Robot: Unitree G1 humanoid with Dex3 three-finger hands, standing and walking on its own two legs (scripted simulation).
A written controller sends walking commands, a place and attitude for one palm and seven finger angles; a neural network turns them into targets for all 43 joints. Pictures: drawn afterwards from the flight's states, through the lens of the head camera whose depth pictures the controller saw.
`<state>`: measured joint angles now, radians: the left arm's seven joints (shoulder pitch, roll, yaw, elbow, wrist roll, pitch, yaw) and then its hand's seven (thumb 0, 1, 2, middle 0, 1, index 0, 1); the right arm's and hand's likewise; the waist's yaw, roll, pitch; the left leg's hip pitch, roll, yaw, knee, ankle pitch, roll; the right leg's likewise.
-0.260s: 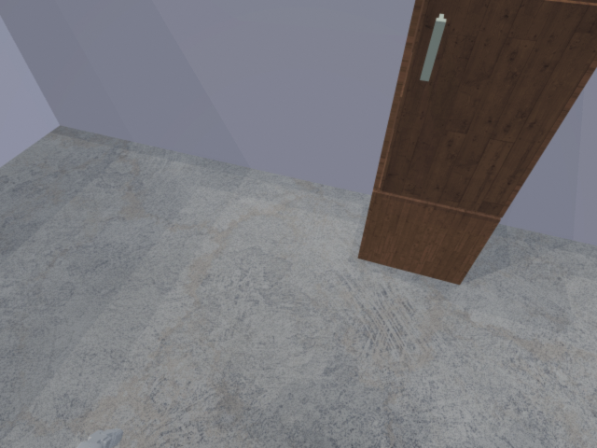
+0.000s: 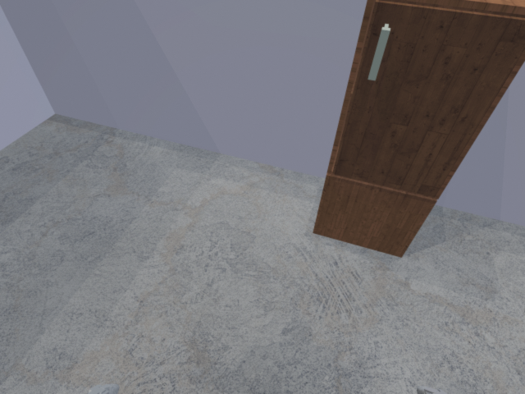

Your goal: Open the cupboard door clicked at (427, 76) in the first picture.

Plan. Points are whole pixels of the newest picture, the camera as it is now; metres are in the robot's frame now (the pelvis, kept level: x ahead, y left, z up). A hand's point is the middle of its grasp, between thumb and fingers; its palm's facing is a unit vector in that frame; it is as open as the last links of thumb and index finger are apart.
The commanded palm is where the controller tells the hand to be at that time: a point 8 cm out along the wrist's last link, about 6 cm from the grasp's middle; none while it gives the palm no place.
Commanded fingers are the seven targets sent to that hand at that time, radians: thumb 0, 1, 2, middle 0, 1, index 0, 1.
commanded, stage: stand and wait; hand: left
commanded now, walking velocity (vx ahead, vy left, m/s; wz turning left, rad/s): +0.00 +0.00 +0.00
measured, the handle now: (379, 52) +0.94 -0.26 +0.13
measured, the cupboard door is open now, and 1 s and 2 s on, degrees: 0 0 0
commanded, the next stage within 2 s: look at it before walking up in 0.68 s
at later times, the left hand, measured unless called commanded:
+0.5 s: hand out of the picture +0.05 +0.24 -0.15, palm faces -0.01 -0.94 -0.34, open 7.4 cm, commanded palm none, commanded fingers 0.00 0.90 0.90 -0.20 -0.30 -0.20 -0.30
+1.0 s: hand out of the picture +0.06 +0.23 -0.15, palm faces -0.02 -0.95 -0.32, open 7.4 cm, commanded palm none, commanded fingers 0.00 0.90 0.90 -0.20 -0.30 -0.20 -0.30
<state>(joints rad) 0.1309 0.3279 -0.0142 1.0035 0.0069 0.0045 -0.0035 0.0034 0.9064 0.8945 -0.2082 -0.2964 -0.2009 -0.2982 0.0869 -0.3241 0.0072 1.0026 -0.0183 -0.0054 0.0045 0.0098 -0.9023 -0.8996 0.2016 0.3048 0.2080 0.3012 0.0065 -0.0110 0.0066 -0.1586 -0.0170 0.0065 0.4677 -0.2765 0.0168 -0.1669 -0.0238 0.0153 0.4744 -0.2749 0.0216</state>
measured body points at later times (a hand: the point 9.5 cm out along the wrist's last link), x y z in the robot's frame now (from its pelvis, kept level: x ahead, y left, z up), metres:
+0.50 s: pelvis -0.02 -0.01 +0.00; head -0.02 -0.01 +0.45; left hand +0.05 +0.29 -0.13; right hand +0.05 -0.30 -0.13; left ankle -0.01 +0.11 -0.74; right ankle -0.01 -0.13 -0.74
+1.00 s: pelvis -0.02 -0.01 +0.01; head -0.01 -0.01 +0.46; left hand +0.06 +0.28 -0.13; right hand +0.06 -0.31 -0.13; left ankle -0.01 +0.11 -0.74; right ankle -0.01 -0.13 -0.74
